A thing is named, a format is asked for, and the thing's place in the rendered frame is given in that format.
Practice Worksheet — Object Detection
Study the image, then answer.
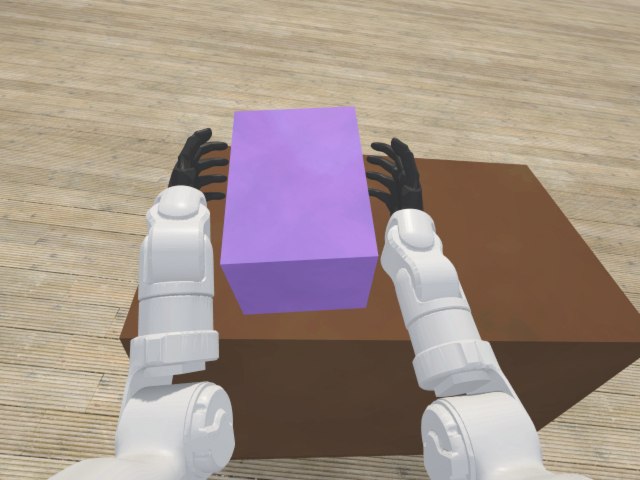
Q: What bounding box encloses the robot right upper arm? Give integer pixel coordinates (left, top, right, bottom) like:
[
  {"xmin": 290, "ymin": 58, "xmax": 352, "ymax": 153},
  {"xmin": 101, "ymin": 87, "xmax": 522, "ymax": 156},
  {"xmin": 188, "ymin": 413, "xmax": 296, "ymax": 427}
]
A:
[{"xmin": 421, "ymin": 391, "xmax": 593, "ymax": 480}]

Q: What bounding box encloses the left robot hand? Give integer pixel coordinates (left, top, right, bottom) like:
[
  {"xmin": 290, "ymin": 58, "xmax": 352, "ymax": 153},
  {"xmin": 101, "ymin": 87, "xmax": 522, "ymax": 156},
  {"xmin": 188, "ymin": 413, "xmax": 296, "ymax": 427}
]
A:
[{"xmin": 168, "ymin": 128, "xmax": 229, "ymax": 202}]

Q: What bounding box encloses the robot right forearm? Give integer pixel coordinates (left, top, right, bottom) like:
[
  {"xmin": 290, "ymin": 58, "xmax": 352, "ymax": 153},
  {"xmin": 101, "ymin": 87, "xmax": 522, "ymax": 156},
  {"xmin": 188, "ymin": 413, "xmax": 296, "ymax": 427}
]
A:
[{"xmin": 381, "ymin": 209, "xmax": 543, "ymax": 463}]

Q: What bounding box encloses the pedestal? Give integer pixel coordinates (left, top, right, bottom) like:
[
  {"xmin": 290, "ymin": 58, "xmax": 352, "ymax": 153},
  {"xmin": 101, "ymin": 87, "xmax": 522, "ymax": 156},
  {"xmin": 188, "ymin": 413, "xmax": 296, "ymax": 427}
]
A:
[{"xmin": 119, "ymin": 146, "xmax": 640, "ymax": 460}]

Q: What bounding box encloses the right robot hand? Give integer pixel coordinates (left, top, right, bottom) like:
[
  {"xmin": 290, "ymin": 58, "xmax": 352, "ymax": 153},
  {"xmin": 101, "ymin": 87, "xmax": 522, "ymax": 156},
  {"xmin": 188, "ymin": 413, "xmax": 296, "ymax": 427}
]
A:
[{"xmin": 365, "ymin": 137, "xmax": 424, "ymax": 217}]

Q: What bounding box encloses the robot left upper arm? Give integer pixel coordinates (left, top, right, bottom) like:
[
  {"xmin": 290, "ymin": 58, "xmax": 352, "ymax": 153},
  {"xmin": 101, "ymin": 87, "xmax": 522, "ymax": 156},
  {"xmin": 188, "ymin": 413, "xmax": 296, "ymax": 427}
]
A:
[{"xmin": 47, "ymin": 381, "xmax": 235, "ymax": 480}]

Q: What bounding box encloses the carton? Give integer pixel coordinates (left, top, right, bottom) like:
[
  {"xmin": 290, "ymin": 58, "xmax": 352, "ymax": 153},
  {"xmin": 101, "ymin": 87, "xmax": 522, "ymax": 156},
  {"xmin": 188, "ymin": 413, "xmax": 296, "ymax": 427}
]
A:
[{"xmin": 220, "ymin": 106, "xmax": 378, "ymax": 315}]

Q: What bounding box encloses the robot left forearm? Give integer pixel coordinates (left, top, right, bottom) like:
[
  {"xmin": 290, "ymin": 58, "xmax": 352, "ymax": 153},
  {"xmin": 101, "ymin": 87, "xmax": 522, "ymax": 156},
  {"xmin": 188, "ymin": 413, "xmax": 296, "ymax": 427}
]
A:
[{"xmin": 115, "ymin": 185, "xmax": 219, "ymax": 456}]

